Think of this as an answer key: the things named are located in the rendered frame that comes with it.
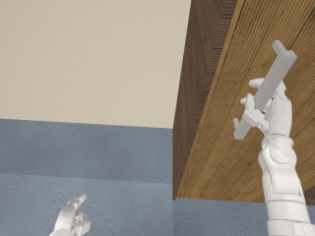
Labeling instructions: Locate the robot left hand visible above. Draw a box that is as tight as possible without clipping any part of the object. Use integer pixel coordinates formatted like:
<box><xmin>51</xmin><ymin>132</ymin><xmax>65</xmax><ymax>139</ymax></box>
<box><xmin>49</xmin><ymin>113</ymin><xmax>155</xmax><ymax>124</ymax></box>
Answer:
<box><xmin>53</xmin><ymin>194</ymin><xmax>91</xmax><ymax>236</ymax></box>

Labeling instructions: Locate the robot right hand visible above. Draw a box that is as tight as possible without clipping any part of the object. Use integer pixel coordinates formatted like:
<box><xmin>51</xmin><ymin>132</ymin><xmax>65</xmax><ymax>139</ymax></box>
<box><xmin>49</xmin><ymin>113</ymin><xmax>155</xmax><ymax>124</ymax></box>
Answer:
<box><xmin>240</xmin><ymin>78</ymin><xmax>292</xmax><ymax>138</ymax></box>

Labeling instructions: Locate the handle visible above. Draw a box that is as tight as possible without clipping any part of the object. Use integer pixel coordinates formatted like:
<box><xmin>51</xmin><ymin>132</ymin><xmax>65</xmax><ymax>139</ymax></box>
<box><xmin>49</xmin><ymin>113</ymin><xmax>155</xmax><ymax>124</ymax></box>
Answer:
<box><xmin>233</xmin><ymin>40</ymin><xmax>297</xmax><ymax>140</ymax></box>

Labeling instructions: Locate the wardrobe door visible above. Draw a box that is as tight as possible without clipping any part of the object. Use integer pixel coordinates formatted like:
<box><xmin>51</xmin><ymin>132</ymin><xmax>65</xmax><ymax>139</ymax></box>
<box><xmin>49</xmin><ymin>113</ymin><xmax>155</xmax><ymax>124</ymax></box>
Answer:
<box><xmin>303</xmin><ymin>186</ymin><xmax>315</xmax><ymax>200</ymax></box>
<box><xmin>177</xmin><ymin>0</ymin><xmax>315</xmax><ymax>204</ymax></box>

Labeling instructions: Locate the robot right forearm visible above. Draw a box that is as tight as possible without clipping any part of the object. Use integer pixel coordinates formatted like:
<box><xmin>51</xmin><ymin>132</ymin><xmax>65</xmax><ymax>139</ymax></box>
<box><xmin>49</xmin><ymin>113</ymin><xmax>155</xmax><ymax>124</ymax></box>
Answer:
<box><xmin>258</xmin><ymin>134</ymin><xmax>315</xmax><ymax>236</ymax></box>

